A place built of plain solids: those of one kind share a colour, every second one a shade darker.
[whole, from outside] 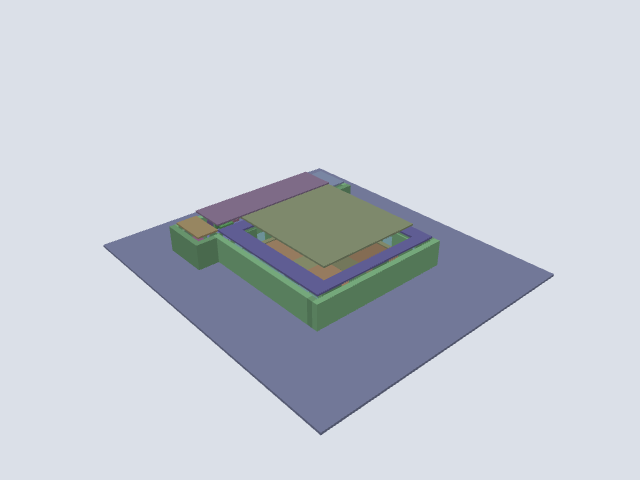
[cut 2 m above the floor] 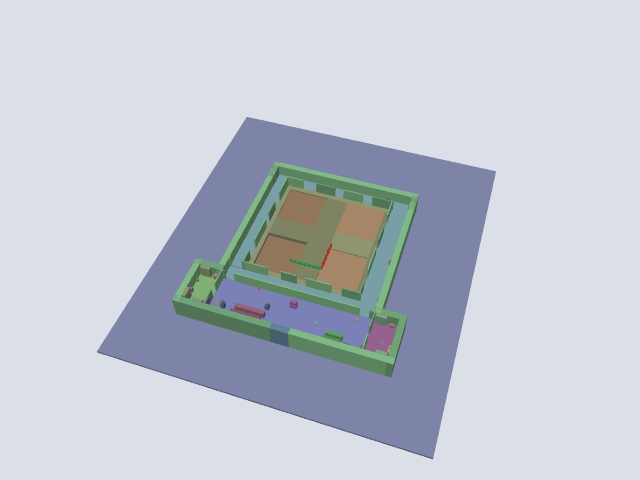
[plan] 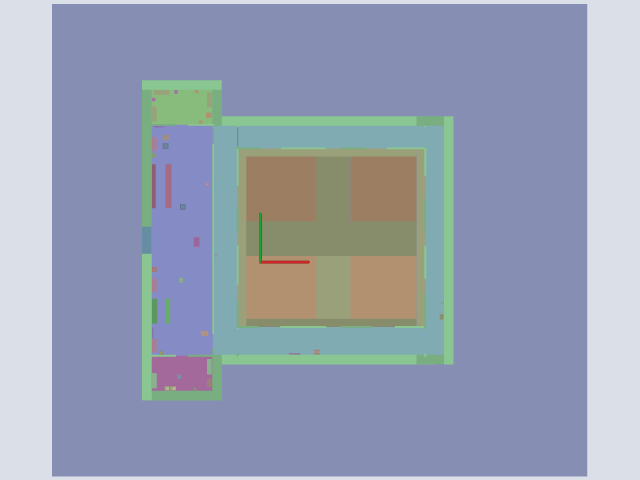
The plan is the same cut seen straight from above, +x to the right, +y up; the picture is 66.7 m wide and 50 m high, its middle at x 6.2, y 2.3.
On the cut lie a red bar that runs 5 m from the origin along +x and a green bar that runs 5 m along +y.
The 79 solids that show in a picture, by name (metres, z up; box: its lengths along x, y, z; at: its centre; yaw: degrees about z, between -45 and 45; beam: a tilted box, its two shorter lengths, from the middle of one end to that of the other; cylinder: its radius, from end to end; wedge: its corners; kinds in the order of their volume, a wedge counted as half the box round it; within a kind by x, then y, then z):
{
 "ground_under_all_1": {"box": [55.75, 49.21, 0.4], "at": [6.17, 2.27, -1.93]},
 "wall_1": {"box": [1.0, 5.55, 4.58], "at": [-11.84, -11.63, 0.51]},
 "wall_2": {"box": [1.0, 11.53, 4.58], "at": [-11.84, -4.89, 0.51]},
 "wall_3": {"box": [1.0, 11.53, 4.58], "at": [-11.84, 9.43, 0.51]},
 "wall_4": {"box": [1.0, 5.55, 4.58], "at": [-11.84, 16.17, 0.51]},
 "wall_5": {"box": [2.75, 0.2, 4.58], "at": [-10.16, -9.76, 0.51]},
 "wall_6": {"box": [2.75, 0.2, 4.58], "at": [-10.16, 14.29, 0.51]},
 "wall_7": {"box": [8.3, 1.0, 4.58], "at": [-8.19, -13.91, 0.51]},
 "wall_8": {"box": [8.3, 1.0, 4.58], "at": [-8.19, 18.45, 0.51]},
 "wall_9": {"box": [2.75, 0.2, 4.58], "at": [-6.21, -9.76, 0.51]},
 "wall_10": {"box": [2.75, 0.2, 4.58], "at": [-6.21, 14.29, 0.51]},
 "wall_11": {"box": [0.2, 19.82, 4.58], "at": [-4.93, 2.41, 0.51]},
 "wall_12": {"box": [1.0, 4.75, 4.58], "at": [-4.53, -12.03, 0.51]},
 "wall_13": {"box": [1.0, 4.75, 4.58], "at": [-4.53, 16.57, 0.51]},
 "wall_14": {"box": [3.55, 1.0, 4.58], "at": [-3.26, -10.16, 0.51]},
 "wall_15": {"box": [3.55, 1.0, 4.58], "at": [-3.26, 14.7, 0.51]},
 "wall_16": {"box": [0.2, 2.8, 4.58], "at": [-2.38, -5.46, 0.51]},
 "wall_17": {"box": [0.2, 4.05, 4.58], "at": [-2.38, -0.33, 0.51]},
 "wall_18": {"box": [0.2, 2.48, 4.58], "at": [-2.38, 4.43, 0.51]},
 "wall_19": {"box": [0.2, 4.03, 4.58], "at": [-2.38, 9.93, 0.51]},
 "wall_20": {"box": [2.25, 0.2, 4.58], "at": [-1.36, -6.75, 0.51]},
 "wall_21": {"box": [2.43, 0.2, 4.58], "at": [-1.27, 11.85, 0.51]},
 "wall_22": {"box": [4.78, 0.2, 4.58], "at": [4.45, -6.75, 0.51]},
 "wall_23": {"box": [4.65, 0.2, 4.58], "at": [4.51, 11.85, 0.51]},
 "wall_24": {"box": [21.35, 1.0, 4.58], "at": [7.39, -10.16, 0.51]},
 "wall_25": {"box": [21.35, 1.0, 4.58], "at": [7.39, 14.7, 0.51]},
 "wall_26": {"box": [2.62, 0.2, 4.58], "at": [9.65, 11.85, 0.51]},
 "wall_27": {"box": [3.27, 0.2, 4.58], "at": [9.98, -6.75, 0.51]},
 "wall_28": {"box": [4.1, 0.2, 4.58], "at": [15.22, 11.85, 0.51]},
 "wall_29": {"box": [3.25, 0.2, 4.58], "at": [15.64, -6.75, 0.51]},
 "wall_30": {"box": [0.2, 3.48, 4.58], "at": [17.16, -5.12, 0.51]},
 "wall_31": {"box": [0.2, 3.42, 4.58], "at": [17.16, -0.02, 0.51]},
 "wall_32": {"box": [0.2, 3.42, 4.58], "at": [17.16, -0.02, 0.51]},
 "wall_33": {"box": [0.2, 3.4, 4.58], "at": [17.16, 4.89, 0.51]},
 "wall_34": {"box": [0.2, 2.95, 4.58], "at": [17.16, 10.47, 0.51]},
 "wall_35": {"box": [3.85, 1.0, 4.58], "at": [18.19, -10.16, 0.51]},
 "wall_36": {"box": [3.85, 1.0, 4.58], "at": [18.19, 14.7, 0.51]},
 "wall_37": {"box": [1.0, 25.85, 4.58], "at": [19.62, 2.27, 0.51]},
 "floor_corr_1": {"box": [2.55, 24.05, 1.78], "at": [-3.66, 2.27, -0.89]},
 "floor_corr_2": {"box": [19.55, 3.0, 1.78], "at": [7.39, -8.26, -0.89]},
 "floor_corr_3": {"box": [19.55, 2.45, 1.78], "at": [7.39, 13.07, -0.89]},
 "floor_corr_4": {"box": [2.05, 24.05, 1.78], "at": [18.19, 2.27, -0.89]},
 "floor_gang_1": {"box": [0.9, 18.6, 1.78], "at": [-1.94, 2.54, -0.89]},
 "floor_gang_2": {"box": [17.75, 0.85, 1.78], "at": [7.39, -6.33, -0.89]},
 "floor_gang_3": {"box": [17.75, 3.6, 1.78], "at": [7.39, 2.44, -0.89]},
 "floor_gang_4": {"box": [17.75, 0.85, 1.78], "at": [7.39, 11.42, -0.89]},
 "floor_gang_5": {"box": [3.55, 6.55, 1.78], "at": [7.59, -2.63, -0.89]},
 "floor_gang_6": {"box": [3.55, 6.75, 1.78], "at": [7.59, 7.62, -0.89]},
 "floor_gang_7": {"box": [0.9, 18.6, 1.78], "at": [16.71, 2.54, -0.89]},
 "step_tier_1": {"box": [7.3, 6.55, 1.59], "at": [2.17, -2.63, -0.98]},
 "step_tier_2": {"box": [7.3, 6.75, 1.11], "at": [2.17, 7.62, -1.23]},
 "step_tier_3": {"box": [6.9, 6.55, 1.78], "at": [12.81, -2.63, -0.89]},
 "step_tier_4": {"box": [6.9, 6.75, 1.54], "at": [12.81, 7.62, -1.01]},
 "floor_foyer_1": {"box": [6.5, 24.05, 1.78], "at": [-8.19, 2.27, -0.89]},
 "ceil_hall_1": {"box": [19.55, 18.6, 0.3], "at": [7.39, 2.54, 5.7]},
 "ceil_corr_1": {"box": [2.55, 24.05, 0.3], "at": [-3.66, 2.27, 3.4]},
 "ceil_corr_2": {"box": [19.55, 3.0, 0.3], "at": [7.39, -8.26, 3.4]},
 "ceil_corr_3": {"box": [19.55, 2.45, 0.3], "at": [7.39, 13.07, 3.4]},
 "ceil_corr_4": {"box": [2.05, 24.05, 0.3], "at": [18.19, 2.27, 3.4]},
 "ceil_foyer_1": {"box": [6.5, 24.05, 0.3], "at": [-8.19, 2.27, 4.35]},
 "floor_cloaks_1": {"box": [6.5, 3.75, 1.78], "at": [-8.19, -11.63, -0.89]},
 "floor_store_1": {"box": [6.5, 3.75, 1.78], "at": [-8.19, 16.17, -0.89]},
 "door_leaf_1": {"box": [0.97, 2.8, 5.05], "at": [-11.85, 2.27, 0.74]},
 "ceil_cloaks_1": {"box": [6.5, 3.75, 0.3], "at": [-8.19, -11.63, 3.4]},
 "ceil_store_1": {"box": [6.5, 3.75, 0.3], "at": [-8.19, 16.17, 3.4]},
 "bar_foyer_1": {"box": [0.4, 4.6, 2.1], "at": [-11.11, 7.89, 1.05]},
 "bar_foyer_2": {"box": [0.65, 4.6, 1.1], "at": [-9.58, 7.89, 0.55]},
 "shelves_store_1": {"box": [0.5, 1.6, 2.0], "at": [-11.05, 15.45, 1.0]},
 "shelves_store_2": {"box": [1.6, 0.5, 2.0], "at": [-10.29, 17.66, 1.0]},
 "shelves_store_3": {"box": [0.5, 1.6, 2.0], "at": [-5.32, 16.89, 1.0]},
 "cloakroom_foyer_1": {"box": [0.55, 2.6, 1.75], "at": [-11.03, -5.11, 0.87]},
 "cloakroom_foyer_2": {"box": [0.55, 2.6, 1.0], "at": [-9.68, -5.11, 0.5]},
 "shelves_cloaks_1": {"box": [0.5, 1.6, 2.0], "at": [-11.05, -12.36, 1.0]},
 "shelves_cloaks_2": {"box": [0.5, 1.6, 2.0], "at": [-5.32, -10.9, 1.0]},
 "bench_foyer_1": {"box": [0.5, 1.4, 0.46], "at": [-11.05, -8.71, 0.22]},
 "bench_foyer_2": {"box": [0.5, 1.4, 0.46], "at": [-11.05, -2.4, 0.22]},
 "bench_foyer_3": {"box": [0.5, 1.4, 0.46], "at": [-11.05, 12.29, 0.22]},
 "cart_foyer_1": {"box": [0.58, 0.98, 0.58], "at": [-6.65, 2.1, 1.21]},
 "case_cloaks_1": {"box": [0.5, 0.8, 0.41], "at": [-5.32, -12.61, 0.29]}
}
